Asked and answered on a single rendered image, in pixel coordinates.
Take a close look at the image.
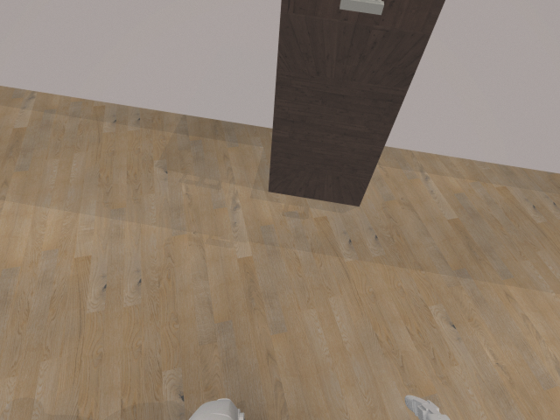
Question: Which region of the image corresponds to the drawer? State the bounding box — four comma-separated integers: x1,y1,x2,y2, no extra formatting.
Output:
290,0,436,32

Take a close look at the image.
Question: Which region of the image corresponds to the cabinet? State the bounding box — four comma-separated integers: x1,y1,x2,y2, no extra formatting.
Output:
269,0,445,207

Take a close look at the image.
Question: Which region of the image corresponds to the robot left thigh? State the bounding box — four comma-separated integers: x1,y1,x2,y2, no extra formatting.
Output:
189,400,245,420

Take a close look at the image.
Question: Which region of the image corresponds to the right robot hand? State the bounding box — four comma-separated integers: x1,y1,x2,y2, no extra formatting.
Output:
405,395,451,420

